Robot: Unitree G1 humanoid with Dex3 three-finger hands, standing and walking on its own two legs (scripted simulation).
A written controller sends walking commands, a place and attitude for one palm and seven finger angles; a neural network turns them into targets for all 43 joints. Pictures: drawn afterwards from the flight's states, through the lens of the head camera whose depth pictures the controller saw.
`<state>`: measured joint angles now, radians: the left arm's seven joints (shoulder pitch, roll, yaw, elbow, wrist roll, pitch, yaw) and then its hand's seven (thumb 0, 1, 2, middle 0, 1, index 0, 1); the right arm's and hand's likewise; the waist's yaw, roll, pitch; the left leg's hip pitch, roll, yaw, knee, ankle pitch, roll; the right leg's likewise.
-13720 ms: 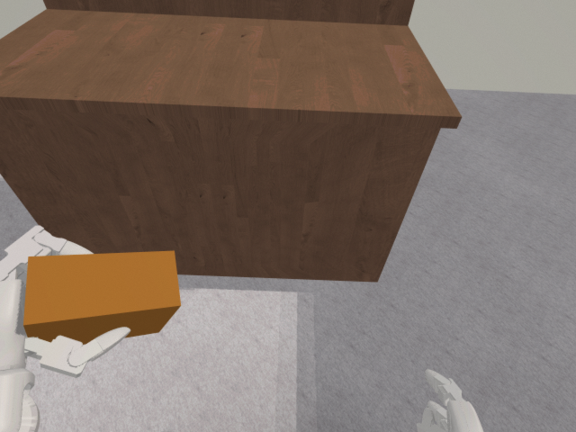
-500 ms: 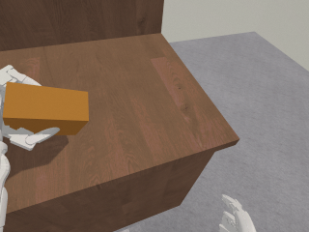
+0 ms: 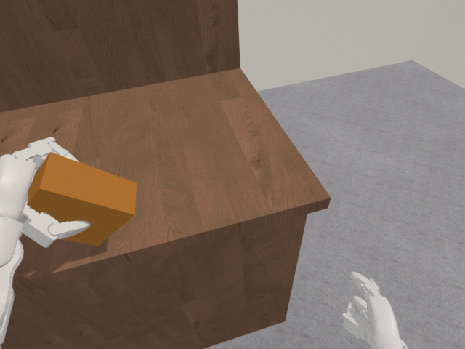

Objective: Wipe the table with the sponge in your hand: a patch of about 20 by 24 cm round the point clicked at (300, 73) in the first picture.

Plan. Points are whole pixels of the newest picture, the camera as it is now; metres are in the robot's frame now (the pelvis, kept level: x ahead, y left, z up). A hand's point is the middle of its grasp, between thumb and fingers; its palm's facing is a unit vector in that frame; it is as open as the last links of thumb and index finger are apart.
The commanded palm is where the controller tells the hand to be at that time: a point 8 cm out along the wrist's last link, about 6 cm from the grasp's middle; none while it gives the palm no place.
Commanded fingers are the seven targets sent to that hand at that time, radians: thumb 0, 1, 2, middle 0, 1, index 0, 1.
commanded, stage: turn the palm down, sponge in hand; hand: left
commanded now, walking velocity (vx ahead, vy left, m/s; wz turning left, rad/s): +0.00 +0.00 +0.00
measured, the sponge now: (91, 208) +0.26 +0.27 +0.14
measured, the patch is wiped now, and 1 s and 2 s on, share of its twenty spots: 0.00 0.00 0.00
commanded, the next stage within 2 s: move the sponge above the wiping area in 1.58 s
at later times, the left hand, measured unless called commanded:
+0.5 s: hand (69, 170) +0.27 +0.27 +0.22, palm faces +0.27 -0.36 -0.89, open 10.3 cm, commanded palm +0.22 +0.30 +0.28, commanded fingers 0.00 0.10 1.30 -1.20 -1.60 -1.20 -1.60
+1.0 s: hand (17, 156) +0.25 +0.32 +0.26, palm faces +0.33 -0.12 -0.94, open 10.3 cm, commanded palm +0.19 +0.32 +0.31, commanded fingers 0.00 0.10 1.30 -1.20 -1.60 -1.20 -1.60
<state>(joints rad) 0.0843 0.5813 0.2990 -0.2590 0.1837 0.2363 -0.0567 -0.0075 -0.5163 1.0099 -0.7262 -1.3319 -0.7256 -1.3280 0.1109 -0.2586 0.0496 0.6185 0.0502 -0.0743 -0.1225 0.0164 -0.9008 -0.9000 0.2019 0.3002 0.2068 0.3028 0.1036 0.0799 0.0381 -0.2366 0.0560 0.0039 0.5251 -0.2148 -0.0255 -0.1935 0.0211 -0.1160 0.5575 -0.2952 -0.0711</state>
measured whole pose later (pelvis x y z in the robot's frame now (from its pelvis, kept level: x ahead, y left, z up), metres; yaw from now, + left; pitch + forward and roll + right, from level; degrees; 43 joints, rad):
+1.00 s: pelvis +0.00 +0.05 +0.01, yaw -2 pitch -5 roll +1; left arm -0.10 0.73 0.07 -0.46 0.65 0.52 -0.17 0.00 -0.52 1.01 -0.73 -1.33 -0.73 -1.32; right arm -0.02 -0.25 0.08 0.65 0.08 0.00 -0.11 0.02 -0.90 -0.90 0.20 0.30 0.18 0.29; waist 0.16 0.10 0.01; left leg -0.21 -0.01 0.01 0.46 -0.18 0.00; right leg -0.19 -0.03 -0.05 0.52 -0.25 -0.02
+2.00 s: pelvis +0.00 +0.01 +0.00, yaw -2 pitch -4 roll +1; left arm -0.10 0.71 0.12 -0.33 0.69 0.44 -0.13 0.00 -0.52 1.01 -0.73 -1.32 -0.73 -1.32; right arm 0.02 -0.27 0.06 0.65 0.09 -0.01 -0.08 0.02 -0.90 -0.90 0.20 0.30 0.20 0.30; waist 0.14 0.14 -0.02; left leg -0.21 0.03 0.00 0.48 -0.20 -0.04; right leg -0.20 0.01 -0.06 0.55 -0.29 -0.06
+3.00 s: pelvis +0.01 +0.02 +0.01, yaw -1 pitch -3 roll +1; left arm -0.08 0.64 0.04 -0.21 0.75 0.51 -0.16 0.00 -0.52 1.01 -0.73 -1.32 -0.73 -1.31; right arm 0.01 -0.28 0.07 0.64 0.09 0.01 -0.08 0.02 -0.90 -0.90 0.20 0.30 0.20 0.30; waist 0.13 0.13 -0.02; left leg -0.22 0.02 -0.02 0.47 -0.19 -0.03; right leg -0.19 0.01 -0.08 0.51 -0.27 -0.05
